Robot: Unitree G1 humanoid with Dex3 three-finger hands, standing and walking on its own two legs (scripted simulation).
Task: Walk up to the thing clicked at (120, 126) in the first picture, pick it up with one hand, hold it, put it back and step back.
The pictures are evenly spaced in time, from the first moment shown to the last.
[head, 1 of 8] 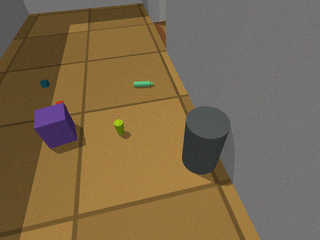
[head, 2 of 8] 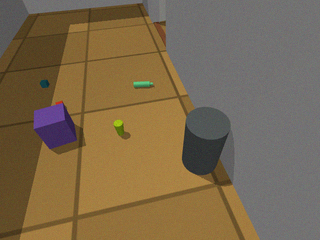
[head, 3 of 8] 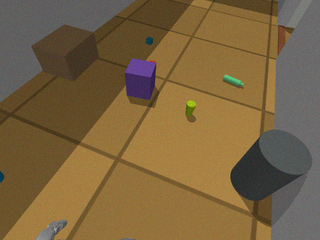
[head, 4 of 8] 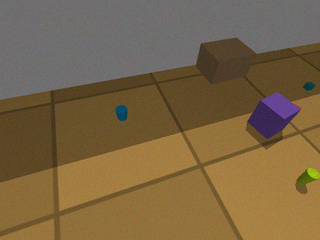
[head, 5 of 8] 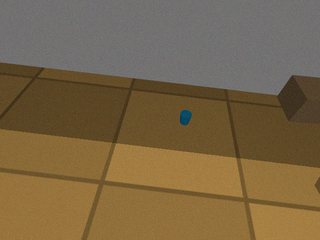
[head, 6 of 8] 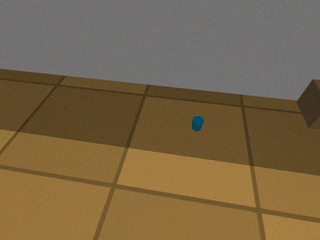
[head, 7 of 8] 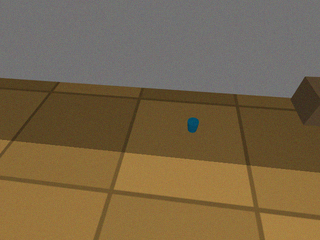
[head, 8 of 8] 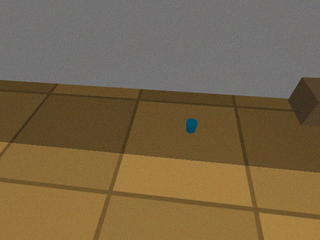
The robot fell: no
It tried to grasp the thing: no
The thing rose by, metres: 0.00
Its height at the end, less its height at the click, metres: +0.00
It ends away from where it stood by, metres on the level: 0.00
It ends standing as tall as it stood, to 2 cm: yes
